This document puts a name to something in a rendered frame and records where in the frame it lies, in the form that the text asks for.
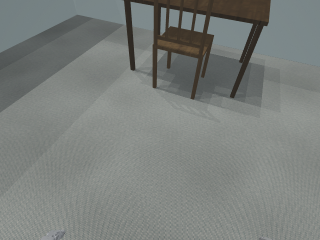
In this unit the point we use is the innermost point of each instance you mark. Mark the left robot hand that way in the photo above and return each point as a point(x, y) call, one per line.
point(54, 235)

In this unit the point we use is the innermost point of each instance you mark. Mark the chair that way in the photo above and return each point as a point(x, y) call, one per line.
point(182, 41)

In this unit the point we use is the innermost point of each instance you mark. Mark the table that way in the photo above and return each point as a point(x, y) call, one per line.
point(256, 12)

